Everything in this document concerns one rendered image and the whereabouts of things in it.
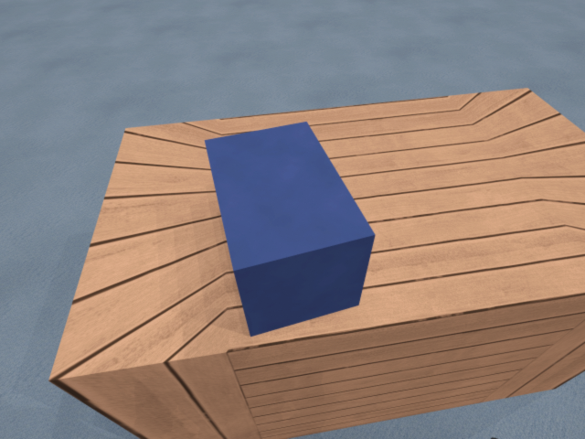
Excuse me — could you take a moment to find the carton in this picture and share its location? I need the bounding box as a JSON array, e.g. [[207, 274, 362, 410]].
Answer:
[[205, 122, 375, 337]]

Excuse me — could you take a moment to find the pedestal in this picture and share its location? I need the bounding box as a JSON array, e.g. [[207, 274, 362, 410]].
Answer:
[[48, 88, 585, 439]]

